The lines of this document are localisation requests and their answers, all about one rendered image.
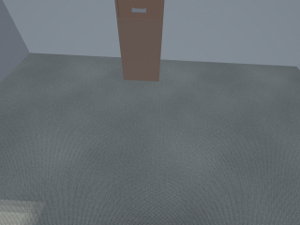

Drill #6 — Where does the handle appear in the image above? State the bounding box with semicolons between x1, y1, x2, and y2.
131;8;146;13

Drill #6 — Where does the drawer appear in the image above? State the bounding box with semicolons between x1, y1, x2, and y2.
117;0;161;20

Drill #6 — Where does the cabinet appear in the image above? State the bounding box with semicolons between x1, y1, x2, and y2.
114;0;165;82

